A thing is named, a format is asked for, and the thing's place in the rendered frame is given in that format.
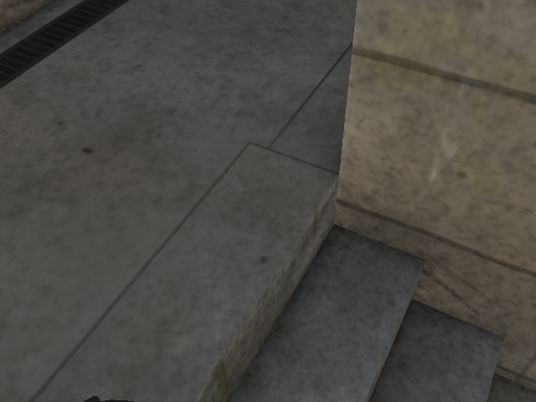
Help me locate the stairs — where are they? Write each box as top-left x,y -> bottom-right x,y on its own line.
194,175 -> 536,402

